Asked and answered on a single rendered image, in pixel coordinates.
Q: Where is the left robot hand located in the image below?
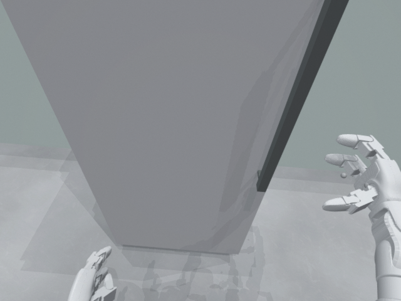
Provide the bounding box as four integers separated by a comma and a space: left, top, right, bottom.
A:
68, 246, 117, 301

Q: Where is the handle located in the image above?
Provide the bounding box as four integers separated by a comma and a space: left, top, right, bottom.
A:
256, 0, 349, 192

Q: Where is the fridge door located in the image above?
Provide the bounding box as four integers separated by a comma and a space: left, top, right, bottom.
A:
1, 0, 325, 255

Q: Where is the right robot hand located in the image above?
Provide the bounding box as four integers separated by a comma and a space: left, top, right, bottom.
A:
322, 134, 401, 214

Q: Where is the right robot forearm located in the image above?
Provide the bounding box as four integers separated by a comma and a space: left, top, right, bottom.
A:
368, 200, 401, 301

